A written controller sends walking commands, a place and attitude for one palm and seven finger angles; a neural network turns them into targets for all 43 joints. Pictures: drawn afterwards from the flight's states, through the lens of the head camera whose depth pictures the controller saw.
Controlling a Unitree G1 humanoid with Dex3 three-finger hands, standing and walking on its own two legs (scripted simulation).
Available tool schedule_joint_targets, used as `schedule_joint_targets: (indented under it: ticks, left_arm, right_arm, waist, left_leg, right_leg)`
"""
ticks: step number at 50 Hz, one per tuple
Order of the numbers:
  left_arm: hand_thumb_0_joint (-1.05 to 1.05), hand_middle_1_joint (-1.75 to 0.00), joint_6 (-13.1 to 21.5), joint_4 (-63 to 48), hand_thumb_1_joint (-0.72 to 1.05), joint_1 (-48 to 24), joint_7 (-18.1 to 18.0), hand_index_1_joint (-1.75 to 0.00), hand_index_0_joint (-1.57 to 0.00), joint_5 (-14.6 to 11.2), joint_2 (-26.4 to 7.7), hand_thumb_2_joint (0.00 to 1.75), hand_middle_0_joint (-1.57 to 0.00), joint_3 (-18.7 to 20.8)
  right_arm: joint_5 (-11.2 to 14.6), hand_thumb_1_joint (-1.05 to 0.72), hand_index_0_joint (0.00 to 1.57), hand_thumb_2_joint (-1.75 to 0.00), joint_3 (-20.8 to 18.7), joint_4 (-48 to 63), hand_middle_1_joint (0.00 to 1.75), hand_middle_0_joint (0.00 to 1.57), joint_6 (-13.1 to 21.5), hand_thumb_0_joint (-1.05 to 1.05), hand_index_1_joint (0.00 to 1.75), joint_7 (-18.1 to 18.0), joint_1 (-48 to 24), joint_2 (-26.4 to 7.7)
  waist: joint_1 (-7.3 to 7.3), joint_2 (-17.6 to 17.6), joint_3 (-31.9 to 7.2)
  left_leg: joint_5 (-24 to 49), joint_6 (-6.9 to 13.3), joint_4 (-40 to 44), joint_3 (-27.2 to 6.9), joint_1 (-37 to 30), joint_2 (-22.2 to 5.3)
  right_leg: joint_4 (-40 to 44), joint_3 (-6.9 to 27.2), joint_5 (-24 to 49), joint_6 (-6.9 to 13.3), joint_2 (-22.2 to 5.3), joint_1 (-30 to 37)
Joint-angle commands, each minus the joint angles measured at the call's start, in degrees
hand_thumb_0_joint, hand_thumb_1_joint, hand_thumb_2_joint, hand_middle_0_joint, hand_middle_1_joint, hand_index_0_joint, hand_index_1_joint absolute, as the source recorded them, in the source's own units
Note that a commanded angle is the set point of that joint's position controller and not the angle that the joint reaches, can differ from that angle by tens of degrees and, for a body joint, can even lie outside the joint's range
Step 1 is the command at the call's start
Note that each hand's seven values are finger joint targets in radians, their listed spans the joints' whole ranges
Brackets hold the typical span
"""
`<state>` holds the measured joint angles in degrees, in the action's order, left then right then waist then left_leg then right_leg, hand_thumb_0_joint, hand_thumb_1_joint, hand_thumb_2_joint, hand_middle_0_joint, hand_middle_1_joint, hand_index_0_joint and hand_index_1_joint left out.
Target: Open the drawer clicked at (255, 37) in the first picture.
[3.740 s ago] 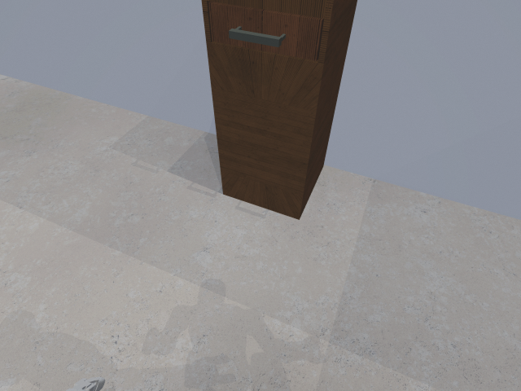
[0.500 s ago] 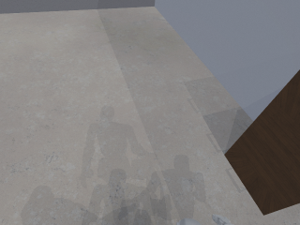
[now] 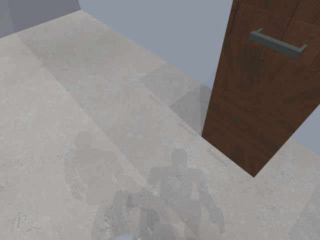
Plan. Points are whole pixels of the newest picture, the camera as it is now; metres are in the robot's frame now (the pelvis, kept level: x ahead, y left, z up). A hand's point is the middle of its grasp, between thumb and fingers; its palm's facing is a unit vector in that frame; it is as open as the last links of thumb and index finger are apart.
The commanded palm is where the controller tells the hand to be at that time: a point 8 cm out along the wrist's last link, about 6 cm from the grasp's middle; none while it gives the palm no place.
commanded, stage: turn to face it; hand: left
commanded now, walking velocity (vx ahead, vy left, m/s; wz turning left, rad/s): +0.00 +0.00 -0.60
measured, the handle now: (277, 41) +0.71 -0.37 +0.11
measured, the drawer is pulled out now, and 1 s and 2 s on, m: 0.00 0.00 0.00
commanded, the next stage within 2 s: take the last steps up to it in 1.28 s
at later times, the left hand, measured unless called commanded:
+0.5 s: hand out of the picture +0.13 +0.24 -0.16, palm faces -0.22 -0.96 -0.19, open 7.4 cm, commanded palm none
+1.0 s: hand (119, 236) +0.15 +0.13 -0.13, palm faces -0.52 -0.81 -0.27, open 7.4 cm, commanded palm none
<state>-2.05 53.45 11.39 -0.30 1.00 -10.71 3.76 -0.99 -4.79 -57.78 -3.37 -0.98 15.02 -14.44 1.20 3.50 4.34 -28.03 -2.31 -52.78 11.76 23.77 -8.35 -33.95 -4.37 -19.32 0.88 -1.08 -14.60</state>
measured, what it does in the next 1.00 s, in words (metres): steps on the spot, turning right: left foot, then right foot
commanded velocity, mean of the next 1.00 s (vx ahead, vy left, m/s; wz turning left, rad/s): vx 0.00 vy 0.00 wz -0.55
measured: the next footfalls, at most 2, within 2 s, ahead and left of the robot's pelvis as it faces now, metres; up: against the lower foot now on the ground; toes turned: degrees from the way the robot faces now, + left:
left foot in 0.34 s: +0.07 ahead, +0.14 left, +0.00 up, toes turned -8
right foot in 0.80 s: -0.05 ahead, -0.09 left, +0.00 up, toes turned -35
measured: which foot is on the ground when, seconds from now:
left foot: up 0.00-0.32, down 0.34-0.80, up 0.82-1.00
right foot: down 0.00-0.34, up 0.36-0.78, down 0.80-1.00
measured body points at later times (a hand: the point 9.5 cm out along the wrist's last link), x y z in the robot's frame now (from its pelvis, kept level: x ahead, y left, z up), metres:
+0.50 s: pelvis +0.00 +0.06 +0.01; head +0.04 +0.08 +0.46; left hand +0.15 +0.29 -0.14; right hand +0.02 -0.21 -0.11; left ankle +0.03 +0.15 -0.73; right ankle -0.07 -0.08 -0.63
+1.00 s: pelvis -0.04 +0.02 +0.01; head -0.04 -0.02 +0.46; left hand +0.18 +0.17 -0.11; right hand -0.16 -0.22 -0.15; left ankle +0.04 +0.16 -0.65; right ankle -0.08 -0.07 -0.73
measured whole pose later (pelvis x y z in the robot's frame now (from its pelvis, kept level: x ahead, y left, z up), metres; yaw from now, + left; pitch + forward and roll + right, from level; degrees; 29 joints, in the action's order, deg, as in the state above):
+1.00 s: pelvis -0.04 +0.02 +0.01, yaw -34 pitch -1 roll +1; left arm -1.9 52.1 9.7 0.2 0.5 -10.9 2.8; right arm -1.2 -4.4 -54.9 -3.7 -0.6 13.1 -15.3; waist 1.5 3.3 3.8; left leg -20.6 -4.9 -63.4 2.6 28.4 -6.9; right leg -29.4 -1.7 -14.1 2.5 0.6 -14.4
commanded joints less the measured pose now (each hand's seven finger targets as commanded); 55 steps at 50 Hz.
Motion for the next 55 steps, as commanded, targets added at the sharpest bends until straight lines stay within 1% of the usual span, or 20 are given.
schedule_joint_targets:
  ticks: [1, 4, 11, 13, 15, 16, 17, 18, 21, 23, 33, 36, 38, 39, 40, 41, 42, 43, 48, 55]
  left_arm:
    - [0.00, -0.30, 1.12, -3.38, 0.90, 2.02, -1.28, -0.30, -0.20, -0.06, -10.92, 0.90, -0.20, 2.43]
    - [0.00, -0.30, 1.38, -4.34, 0.90, -0.14, -0.85, -0.30, -0.20, 0.00, -11.50, 0.90, -0.20, 2.52]
    - [0.00, -0.30, 0.68, -4.55, 0.90, 0.18, -0.35, -0.30, -0.20, 0.49, -13.95, 0.90, -0.20, 3.50]
    - [0.00, -0.30, 0.45, -4.91, 0.90, -1.07, -0.30, -0.30, -0.20, 0.43, -13.95, 0.90, -0.20, 3.64]
    - [0.00, -0.30, -0.07, -5.66, 0.90, -3.54, -0.24, -0.30, -0.20, -0.20, -12.84, 0.90, -0.20, 3.54]
    - [0.00, -0.30, -0.38, -6.86, 0.90, -2.84, -0.04, -0.30, -0.20, -0.77, -9.45, 0.90, -0.20, 2.89]
    - [0.00, -0.30, -0.46, -8.06, 0.90, -2.29, 0.61, -0.30, -0.20, -0.82, -6.89, 0.90, -0.20, 2.28]
    - [0.00, -0.30, -0.43, -8.04, 0.90, -3.27, 0.49, -0.30, -0.20, -0.07, -8.92, 0.90, -0.20, 2.47]
    - [0.00, -0.30, -1.18, -5.71, 0.90, -2.13, 1.77, -0.30, -0.20, 0.46, -9.51, 0.90, -0.20, 3.44]
    - [0.00, -0.30, -1.26, -5.14, 0.90, -1.34, 2.39, -0.30, -0.20, 0.28, -8.03, 0.90, -0.20, 2.98]
    - [0.00, -0.30, -1.60, -7.08, 0.90, -6.76, 2.48, -0.30, -0.20, 0.12, -6.24, 0.90, -0.20, 1.65]
    - [0.00, -0.30, -0.83, -7.00, 0.90, -5.72, 2.29, -0.30, -0.20, 0.01, -5.89, 0.90, -0.20, 1.33]
    - [0.00, -0.30, -0.02, -5.99, 0.90, -1.90, 1.94, -0.30, -0.20, 0.03, -7.20, 0.90, -0.20, 1.61]
    - [0.00, -0.30, 0.77, -4.80, 0.90, 2.89, 1.52, -0.30, -0.20, 0.25, -10.57, 0.90, -0.20, 2.22]
    - [0.00, -0.30, 1.57, -3.82, 0.90, 5.98, 0.47, -0.30, -0.20, 0.88, -17.97, 0.90, -0.20, 3.55]
    - [0.00, -0.30, 1.05, -3.23, 0.90, 8.23, -0.35, -0.30, -0.20, -0.21, -19.40, 0.90, -0.20, 4.03]
    - [0.00, -0.30, 0.84, -3.79, 0.90, 6.26, -0.59, -0.30, -0.20, -0.23, -17.60, 0.90, -0.20, 3.53]
    - [0.00, -0.30, 0.91, -4.24, 0.90, 2.91, -0.94, -0.30, -0.20, -0.31, -15.29, 0.90, -0.20, 3.57]
    - [0.00, -0.30, 1.65, -5.56, 0.90, -2.33, -0.49, -0.30, -0.20, -0.19, -11.56, 0.90, -0.20, 1.94]
    - [0.00, -0.30, 1.32, -3.77, 0.90, 1.73, -0.43, -0.30, -0.20, 0.30, -12.08, 0.90, -0.20, 2.27]
  right_arm:
    - [-0.06, -0.90, 0.20, -0.90, -0.23, 6.88, 0.30, 0.20, 1.60, 0.00, 0.30, -0.16, -4.31, -2.99]
    - [-0.05, -0.90, 0.20, -0.90, -0.35, 6.23, 0.30, 0.20, 1.42, 0.00, 0.30, -0.02, -2.73, -2.70]
    - [0.47, -0.90, 0.20, -0.90, -0.02, 8.94, 0.30, 0.20, 2.29, 0.00, 0.30, -0.49, -5.88, -2.39]
    - [0.79, -0.90, 0.20, -0.90, -0.02, 8.99, 0.30, 0.20, 2.73, 0.00, 0.30, -0.70, -4.28, -2.52]
    - [0.89, -0.90, 0.20, -0.90, -0.06, 7.61, 0.30, 0.20, 3.43, 0.00, 0.30, -1.13, 0.68, -3.32]
    - [0.49, -0.90, 0.20, -0.90, -0.57, 7.33, 0.30, 0.20, 4.09, 0.00, 0.30, -1.34, 2.53, -7.44]
    - [0.09, -0.90, 0.20, -0.90, -1.55, 8.29, 0.30, 0.20, 3.95, 0.00, 0.30, -1.23, 2.51, -12.91]
    - [-0.09, -0.90, 0.20, -0.90, -1.19, 9.40, 0.30, 0.20, 3.43, 0.00, 0.30, -0.92, 1.81, -12.64]
    - [-0.47, -0.90, 0.20, -0.90, 0.29, 11.43, 0.30, 0.20, 3.95, 0.00, 0.30, -1.47, -6.20, -7.27]
    - [-0.28, -0.90, 0.20, -0.90, 0.41, 11.08, 0.30, 0.20, 4.09, 0.00, 0.30, -1.55, -5.80, -6.45]
    - [-0.41, -0.90, 0.20, -0.90, -1.19, 7.62, 0.30, 0.20, 3.65, 0.00, 0.30, -0.59, 0.93, -8.28]
    - [-0.55, -0.90, 0.20, -0.90, -1.69, 7.10, 0.30, 0.20, 3.52, 0.00, 0.30, -0.20, 0.63, -9.69]
    - [-0.23, -0.90, 0.20, -0.90, -1.78, 7.11, 0.30, 0.20, 3.28, 0.00, 0.30, 0.12, 0.08, -9.38]
    - [0.25, -0.90, 0.20, -0.90, -1.33, 7.67, 0.30, 0.20, 3.08, 0.00, 0.30, 0.42, -0.14, -7.99]
    - [0.31, -0.90, 0.20, -0.90, 0.14, 10.26, 0.30, 0.20, 2.78, 0.00, 0.30, 0.79, -1.52, -2.71]
    - [0.15, -0.90, 0.20, -0.90, 0.21, 11.73, 0.30, 0.20, 1.97, 0.00, 0.30, 0.14, -5.32, -3.97]
    - [0.38, -0.90, 0.20, -0.90, 0.07, 11.43, 0.30, 0.20, 1.62, 0.00, 0.30, 0.02, -4.59, -3.96]
    - [0.24, -0.90, 0.20, -0.90, 0.11, 10.63, 0.30, 0.20, 1.34, 0.00, 0.30, 0.02, -5.49, -3.81]
    - [-0.24, -0.90, 0.20, -0.90, -0.35, 6.50, 0.30, 0.20, 1.05, 0.00, 0.30, 0.28, -0.66, -4.26]
    - [0.02, -0.90, 0.20, -0.90, 0.39, 7.54, 0.30, 0.20, 1.52, 0.00, 0.30, -0.14, -4.89, -3.10]
  waist:
    - [-1.83, -12.58, -4.93]
    - [-0.93, -10.92, -4.78]
    - [-2.44, -13.06, -5.83]
    - [-1.62, -13.67, -6.99]
    - [1.00, -11.96, -8.46]
    - [1.54, -0.97, -10.60]
    - [1.09, 15.34, -8.80]
    - [1.70, 11.03, -7.65]
    - [-1.64, 5.17, -3.01]
    - [-1.71, 4.85, -4.62]
    - [1.67, 7.76, -4.63]
    - [1.28, 8.98, -6.37]
    - [-0.84, 6.09, -8.02]
    - [-3.60, -1.35, -10.17]
    - [-5.32, -22.31, -8.94]
    - [-6.80, -20.40, -9.61]
    - [-5.03, -14.69, -8.42]
    - [-4.10, -16.49, -7.45]
    - [-0.31, -11.68, -5.55]
    - [-2.73, -10.59, -4.98]
  left_leg:
    - [4.08, -2.76, -11.97, -9.97, 11.22, 0.16]
    - [7.03, -3.59, -8.70, -9.48, 7.69, 1.67]
    - [2.94, -3.08, 6.76, -9.48, 0.98, 5.08]
    - [4.76, -2.55, 14.32, -9.13, -3.39, 6.33]
    - [14.48, -1.83, 28.51, -8.77, -14.92, 6.16]
    - [17.04, 0.95, 35.77, -18.56, -22.92, -3.50]
    - [27.27, 6.37, 37.72, -31.11, -24.39, -17.53]
    - [27.95, 10.10, 36.13, -31.34, -18.93, -20.28]
    - [28.38, 8.53, 36.30, -17.90, -13.04, -11.52]
    - [32.68, 8.09, 34.62, -12.03, -16.89, -9.10]
    - [32.87, 9.65, 33.13, -7.06, -19.76, -13.31]
    - [35.47, 8.68, 29.42, -5.01, -19.75, -14.21]
    - [33.31, 5.08, 22.17, -1.49, -15.65, -12.70]
    - [25.18, 1.37, 12.37, 1.30, -8.52, -10.52]
    - [-5.18, -2.30, -2.22, 2.43, 9.36, -1.39]
    - [-9.41, -2.21, -10.27, -6.47, 11.52, 0.82]
    - [-5.17, -1.69, -13.39, -9.71, 11.61, -0.17]
    - [-1.35, -1.75, -14.12, -10.58, 12.08, -0.36]
    - [9.27, -3.25, -11.70, -10.64, 7.55, 1.14]
    - [5.29, -2.71, 0.22, -10.24, 4.63, 3.49]
  right_leg:
    - [13.03, 15.69, 35.66, 8.69, -14.19, 8.71]
    - [13.96, 14.91, 29.83, 7.94, -12.08, 5.56]
    - [11.40, 22.74, 28.67, 9.77, -11.51, 4.52]
    - [8.94, 23.95, 31.12, 8.52, -10.43, 3.93]
    - [3.86, 22.46, 26.74, 4.48, -6.69, -2.09]
    - [-3.61, 17.47, 13.66, 0.96, -0.54, -9.84]
    - [-16.82, 8.38, -13.36, -3.06, 5.08, -19.66]
    - [-26.42, 8.97, -15.16, -3.35, 1.70, -18.07]
    - [-36.66, 7.66, -6.19, -4.47, -0.05, -17.70]
    - [-35.51, 5.29, -3.97, -5.08, -0.51, -18.17]
    - [-15.67, 0.11, -6.48, -4.86, -2.52, -12.02]
    - [-8.07, -1.42, -5.94, -3.47, -1.34, -7.47]
    - [3.89, -2.06, 3.34, -2.15, -0.58, 1.83]
    - [11.95, 3.31, 11.38, -0.42, -4.72, 11.59]
    - [16.98, 25.14, 27.38, 5.32, -19.99, 18.18]
    - [15.24, 27.68, 37.23, 10.41, -23.63, 14.18]
    - [15.03, 22.56, 29.97, 11.59, -21.76, 11.86]
    - [15.76, 22.25, 25.59, 9.61, -17.78, 9.74]
    - [16.09, 14.53, 21.40, 6.76, -11.19, 4.63]
    - [16.43, 20.93, 17.60, 9.78, -11.92, 4.86]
